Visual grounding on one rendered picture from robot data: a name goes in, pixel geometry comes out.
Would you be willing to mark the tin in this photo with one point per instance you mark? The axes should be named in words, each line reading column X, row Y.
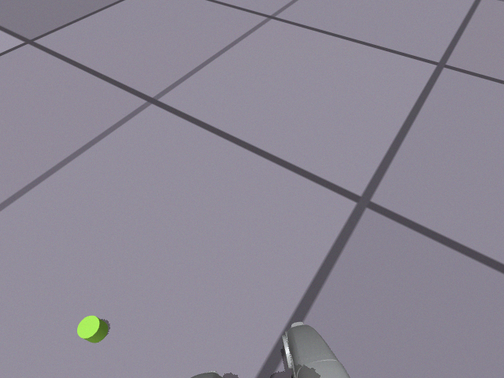
column 92, row 329

